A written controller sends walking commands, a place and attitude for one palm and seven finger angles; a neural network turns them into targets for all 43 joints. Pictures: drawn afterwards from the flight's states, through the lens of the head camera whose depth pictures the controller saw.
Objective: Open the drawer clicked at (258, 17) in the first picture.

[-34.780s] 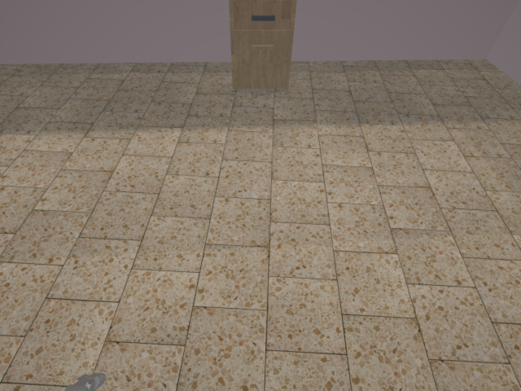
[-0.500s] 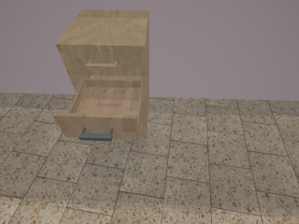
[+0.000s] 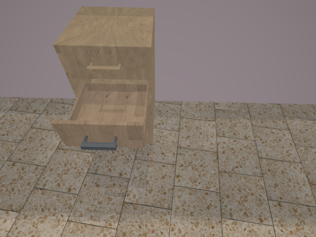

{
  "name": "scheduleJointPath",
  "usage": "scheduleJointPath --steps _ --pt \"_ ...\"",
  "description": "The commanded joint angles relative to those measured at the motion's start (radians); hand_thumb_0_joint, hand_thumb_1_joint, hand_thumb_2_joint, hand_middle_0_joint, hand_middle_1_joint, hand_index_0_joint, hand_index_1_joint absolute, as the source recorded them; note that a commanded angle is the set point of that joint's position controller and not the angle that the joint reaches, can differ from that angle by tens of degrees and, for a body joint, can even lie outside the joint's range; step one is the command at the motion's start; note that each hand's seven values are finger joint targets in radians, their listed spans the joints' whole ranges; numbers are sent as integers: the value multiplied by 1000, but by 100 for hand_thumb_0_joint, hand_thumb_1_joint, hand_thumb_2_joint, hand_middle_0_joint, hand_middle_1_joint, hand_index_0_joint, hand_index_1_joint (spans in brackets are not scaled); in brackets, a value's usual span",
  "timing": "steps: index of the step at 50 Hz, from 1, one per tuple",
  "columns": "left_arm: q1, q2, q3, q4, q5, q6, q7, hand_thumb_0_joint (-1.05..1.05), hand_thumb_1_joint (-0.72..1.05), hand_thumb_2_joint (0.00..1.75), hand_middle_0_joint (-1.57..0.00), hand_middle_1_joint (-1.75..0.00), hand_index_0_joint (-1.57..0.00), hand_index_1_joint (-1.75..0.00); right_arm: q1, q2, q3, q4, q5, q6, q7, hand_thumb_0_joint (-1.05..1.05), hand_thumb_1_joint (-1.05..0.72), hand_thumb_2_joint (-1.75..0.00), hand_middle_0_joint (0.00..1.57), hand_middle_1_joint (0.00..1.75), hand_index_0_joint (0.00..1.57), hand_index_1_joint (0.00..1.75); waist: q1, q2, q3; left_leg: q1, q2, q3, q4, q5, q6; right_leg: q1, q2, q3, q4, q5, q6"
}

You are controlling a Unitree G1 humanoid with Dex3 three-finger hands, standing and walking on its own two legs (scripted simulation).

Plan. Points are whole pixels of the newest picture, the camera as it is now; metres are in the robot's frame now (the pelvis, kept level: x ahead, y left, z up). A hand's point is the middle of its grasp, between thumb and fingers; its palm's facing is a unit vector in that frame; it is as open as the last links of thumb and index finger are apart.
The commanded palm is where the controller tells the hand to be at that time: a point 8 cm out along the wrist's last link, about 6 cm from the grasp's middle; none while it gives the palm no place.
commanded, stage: look to check the result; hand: left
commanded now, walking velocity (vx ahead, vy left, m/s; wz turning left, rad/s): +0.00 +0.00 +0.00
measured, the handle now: (99, 142) +0.52 +0.29 -0.25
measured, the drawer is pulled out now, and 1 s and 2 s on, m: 0.30 0.30 0.30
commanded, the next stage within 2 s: stand and wait in 0.44 s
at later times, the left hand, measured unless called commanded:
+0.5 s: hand out of the picture +0.01 +0.16 -0.18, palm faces +0.04 -0.98 -0.19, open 7.4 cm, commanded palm none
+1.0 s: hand out of the picture +0.01 +0.16 -0.18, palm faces +0.04 -0.98 -0.19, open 7.4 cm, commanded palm none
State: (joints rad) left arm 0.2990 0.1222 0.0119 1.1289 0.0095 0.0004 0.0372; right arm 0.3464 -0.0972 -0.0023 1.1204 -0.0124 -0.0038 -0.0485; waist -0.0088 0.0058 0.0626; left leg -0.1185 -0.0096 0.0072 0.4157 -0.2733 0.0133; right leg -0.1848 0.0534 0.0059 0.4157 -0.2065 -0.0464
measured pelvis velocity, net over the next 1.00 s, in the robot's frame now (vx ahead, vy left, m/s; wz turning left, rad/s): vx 0.02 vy -0.01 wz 0.01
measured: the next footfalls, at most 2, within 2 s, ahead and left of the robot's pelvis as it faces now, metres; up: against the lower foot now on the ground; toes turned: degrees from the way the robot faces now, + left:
none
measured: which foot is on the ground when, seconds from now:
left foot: down 0.00-1.00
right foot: down 0.00-1.00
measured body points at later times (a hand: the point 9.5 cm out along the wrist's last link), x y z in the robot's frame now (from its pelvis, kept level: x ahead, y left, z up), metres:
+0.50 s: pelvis +0.01 +0.00 +0.00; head +0.03 +0.00 +0.45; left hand +0.01 +0.22 -0.16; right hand -0.01 -0.20 -0.16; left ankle -0.03 +0.11 -0.74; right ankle +0.01 -0.09 -0.74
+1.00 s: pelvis +0.02 -0.01 +0.00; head +0.05 -0.01 +0.45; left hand +0.01 +0.21 -0.16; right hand -0.01 -0.21 -0.16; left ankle -0.03 +0.11 -0.74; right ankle +0.01 -0.09 -0.74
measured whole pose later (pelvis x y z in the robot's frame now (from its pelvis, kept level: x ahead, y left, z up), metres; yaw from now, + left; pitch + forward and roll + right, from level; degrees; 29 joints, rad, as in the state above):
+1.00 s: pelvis +0.02 -0.01 +0.00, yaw +0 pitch -1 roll +0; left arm 0.28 0.13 0.02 1.13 0.01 0.00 0.04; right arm 0.32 -0.10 0.00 1.13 -0.01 -0.01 -0.05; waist -0.01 0.01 0.07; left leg -0.08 0.00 0.00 0.39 -0.29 0.00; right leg -0.16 0.06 0.00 0.41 -0.24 -0.06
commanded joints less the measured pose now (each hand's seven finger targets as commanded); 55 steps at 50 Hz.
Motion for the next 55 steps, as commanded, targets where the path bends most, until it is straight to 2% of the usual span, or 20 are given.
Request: scheduleJointPath --steps 1,5,11,15,26,29,36,40,41,43,46,48,55 --pt "80 89 12 -22 -1 -13 9 0 90 90 -20 -30 -20 -30 104 -82 -15 -8 6 -10 -8 0 -90 -90 20 30 20 30 0 -2 26 -36 96 -73 -74 155 28 1 -115 104 -75 111 -13" --pt "77 86 13 -20 -1 -12 9 0 90 90 -20 -30 -20 -30 100 -79 -13 -1 5 -12 -9 0 -90 -90 20 30 20 30 0 17 37 -37 95 -72 -81 168 28 5 -118 104 -71 129 -12" --pt "77 86 13 -21 -1 -13 11 0 90 90 -20 -30 -20 -30 96 -82 -14 -3 6 -12 -11 0 -90 -90 20 30 20 30 -1 3 38 -23 98 -72 -76 197 28 2 -117 99 -62 161 -11" --pt "71 89 14 -21 -2 -12 10 0 90 90 -20 -30 -20 -30 93 -80 -14 2 5 -12 -11 0 -90 -90 20 30 20 30 -1 18 40 -21 95 -68 -78 197 27 10 -121 99 -64 170 -10" --pt "69 90 15 -25 -1 -13 11 0 90 90 -20 -30 -20 -30 87 -85 -16 -2 7 -11 -11 0 -90 -90 20 30 20 30 -1 -4 26 -5 98 -69 -77 209 28 15 -118 98 -63 179 -10" --pt "58 94 15 -26 -2 -12 10 0 90 90 -20 -30 -20 -30 89 -85 -13 2 5 -10 -11 0 -90 -90 20 30 20 30 -3 20 46 -22 94 -68 -83 190 25 13 -119 102 -69 161 -10" --pt "62 94 15 -25 -2 -14 11 0 90 90 -20 -30 -20 -30 85 -88 -16 2 7 -10 -12 0 -90 -90 20 30 20 30 -1 -4 25 -3 97 -68 -77 212 24 22 -119 100 -64 192 -12" --pt "59 95 16 -22 -3 -13 10 0 90 90 -20 -30 -20 -30 84 -86 -13 6 5 -9 -12 0 -90 -90 20 30 20 30 -2 5 45 -14 95 -65 -83 194 23 19 -121 102 -72 175 -12" --pt "63 94 16 -24 -2 -14 10 0 90 90 -20 -30 -20 -30 87 -88 -15 2 7 -10 -12 0 -90 -90 20 30 20 30 -3 4 23 0 97 -68 -78 213 24 25 -118 100 -66 188 -12" --pt "56 96 17 -22 -3 -13 10 0 90 90 -20 -30 -20 -30 86 -86 -13 8 6 -10 -13 0 -90 -90 20 30 20 30 -1 17 28 -6 95 -65 -80 214 23 34 -123 97 -67 195 -12" --pt "61 95 16 -23 -3 -14 11 0 90 90 -20 -30 -20 -30 85 -86 -15 4 7 -10 -13 0 -90 -90 20 30 20 30 -1 -5 27 -1 97 -67 -78 217 23 30 -121 96 -65 201 -12" --pt "55 94 16 -23 -4 -13 11 0 90 90 -20 -30 -20 -30 90 -84 -14 7 6 -9 -13 0 -90 -90 20 30 20 30 -3 14 35 -10 95 -65 -81 211 22 32 -122 96 -69 195 -12" --pt "56 100 17 -24 -4 -15 11 0 90 90 -20 -30 -20 -30 87 -87 -14 8 6 -9 -13 0 -90 -90 20 30 20 30 -2 8 22 1 95 -60 -76 222 19 42 -126 95 -67 229 -13"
